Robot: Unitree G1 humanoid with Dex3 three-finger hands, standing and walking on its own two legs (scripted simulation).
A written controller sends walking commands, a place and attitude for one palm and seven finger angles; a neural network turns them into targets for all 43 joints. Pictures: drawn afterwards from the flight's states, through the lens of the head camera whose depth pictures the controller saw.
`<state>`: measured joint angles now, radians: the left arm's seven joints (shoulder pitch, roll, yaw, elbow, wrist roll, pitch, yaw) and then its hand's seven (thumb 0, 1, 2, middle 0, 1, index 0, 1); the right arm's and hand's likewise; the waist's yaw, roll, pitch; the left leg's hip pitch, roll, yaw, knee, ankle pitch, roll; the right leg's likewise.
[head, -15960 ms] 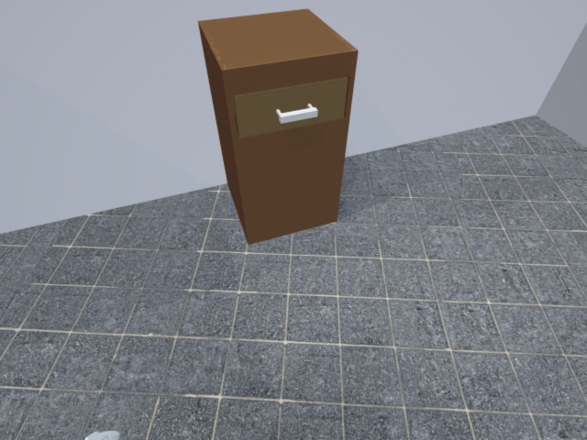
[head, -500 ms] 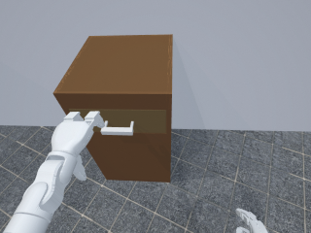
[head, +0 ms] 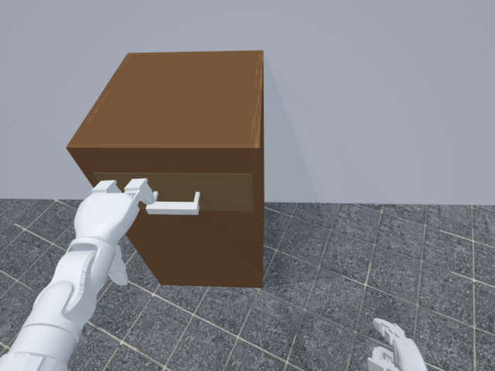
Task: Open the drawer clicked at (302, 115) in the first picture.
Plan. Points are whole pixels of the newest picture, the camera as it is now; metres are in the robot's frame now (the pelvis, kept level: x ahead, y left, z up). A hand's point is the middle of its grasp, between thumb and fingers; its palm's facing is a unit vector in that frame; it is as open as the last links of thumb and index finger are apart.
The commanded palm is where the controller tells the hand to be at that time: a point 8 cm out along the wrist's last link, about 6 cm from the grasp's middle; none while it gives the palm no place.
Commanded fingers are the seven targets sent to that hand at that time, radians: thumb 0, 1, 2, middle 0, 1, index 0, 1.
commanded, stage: move the hooked fingers above the handle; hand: left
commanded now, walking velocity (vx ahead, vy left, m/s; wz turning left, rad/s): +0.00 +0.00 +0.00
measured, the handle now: (174, 201) +0.51 +0.26 -0.13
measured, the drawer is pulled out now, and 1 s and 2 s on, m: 0.00 0.00 0.00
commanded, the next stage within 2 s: lower the fingers behind the handle in 1.88 s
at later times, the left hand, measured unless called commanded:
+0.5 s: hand (145, 215) +0.38 +0.26 -0.01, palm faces -0.07 -0.04 -1.00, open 13.8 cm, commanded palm +0.36 +0.26 +0.05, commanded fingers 0.00 -0.50 0.30 -0.30 -1.20 -0.30 -1.20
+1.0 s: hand (155, 208) +0.43 +0.26 -0.05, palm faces -0.08 -0.03 -1.00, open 13.8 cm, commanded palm +0.43 +0.26 +0.00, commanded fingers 0.00 -0.50 0.30 -0.30 -1.20 -0.30 -1.20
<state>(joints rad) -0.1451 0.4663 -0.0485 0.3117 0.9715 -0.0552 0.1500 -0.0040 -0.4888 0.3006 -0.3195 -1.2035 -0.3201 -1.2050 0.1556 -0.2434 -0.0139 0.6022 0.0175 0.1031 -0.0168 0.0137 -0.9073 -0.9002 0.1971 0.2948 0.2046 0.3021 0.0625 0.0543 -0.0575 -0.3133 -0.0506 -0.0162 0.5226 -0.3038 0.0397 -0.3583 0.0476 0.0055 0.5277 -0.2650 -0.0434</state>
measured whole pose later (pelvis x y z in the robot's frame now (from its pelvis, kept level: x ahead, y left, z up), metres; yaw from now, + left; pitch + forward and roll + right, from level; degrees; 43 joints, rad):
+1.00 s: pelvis -0.01 +0.02 -0.04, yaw -1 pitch +21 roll -2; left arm -0.64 0.49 0.01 1.03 1.11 -0.13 0.40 0.00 -0.49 0.30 -0.32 -1.20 -0.32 -1.20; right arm 0.32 -0.26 -0.05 0.66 -0.03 0.13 0.01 0.01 -0.91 -0.90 0.20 0.29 0.21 0.30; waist -0.09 0.04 -0.17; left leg -0.81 -0.05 0.00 0.88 -0.44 0.06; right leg -0.83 0.06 0.00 0.83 -0.36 -0.02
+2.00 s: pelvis -0.01 +0.02 -0.06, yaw -2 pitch +24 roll -3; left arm -0.72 0.52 0.02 1.08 1.11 -0.12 0.42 0.00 -0.49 0.30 -0.32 -1.20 -0.32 -1.21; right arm 0.32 -0.26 -0.04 0.68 -0.05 0.14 0.02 0.01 -0.91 -0.90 0.20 0.29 0.21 0.30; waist -0.12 0.05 -0.18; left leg -0.92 -0.03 -0.01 0.97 -0.48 0.07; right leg -0.93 0.07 -0.02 0.89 -0.39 -0.02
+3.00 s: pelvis -0.03 +0.02 -0.10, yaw -2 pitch +29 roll -3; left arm -0.74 0.55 0.06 1.12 1.15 -0.14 0.48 0.00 -0.49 0.30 -0.32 -1.20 -0.32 -1.20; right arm 0.30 -0.26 -0.02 0.69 -0.06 0.10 0.02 0.01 -0.91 -0.90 0.20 0.29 0.21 0.30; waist -0.13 0.05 -0.20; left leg -1.16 -0.03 -0.01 1.19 -0.54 0.06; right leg -1.18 0.07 -0.04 1.11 -0.45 -0.03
